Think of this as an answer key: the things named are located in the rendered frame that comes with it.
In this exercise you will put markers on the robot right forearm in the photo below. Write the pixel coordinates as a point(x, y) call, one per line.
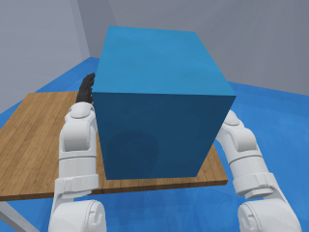
point(251, 176)

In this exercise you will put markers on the robot left upper arm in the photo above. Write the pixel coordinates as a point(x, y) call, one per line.
point(79, 216)

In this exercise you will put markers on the table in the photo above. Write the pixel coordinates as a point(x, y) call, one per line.
point(29, 159)

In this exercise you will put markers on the robot right upper arm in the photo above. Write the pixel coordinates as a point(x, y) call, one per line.
point(267, 215)

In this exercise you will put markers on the robot left hand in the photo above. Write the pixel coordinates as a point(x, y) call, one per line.
point(85, 90)

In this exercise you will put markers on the carton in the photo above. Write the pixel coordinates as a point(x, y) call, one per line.
point(159, 100)

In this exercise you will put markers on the robot left forearm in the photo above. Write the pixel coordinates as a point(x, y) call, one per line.
point(77, 156)

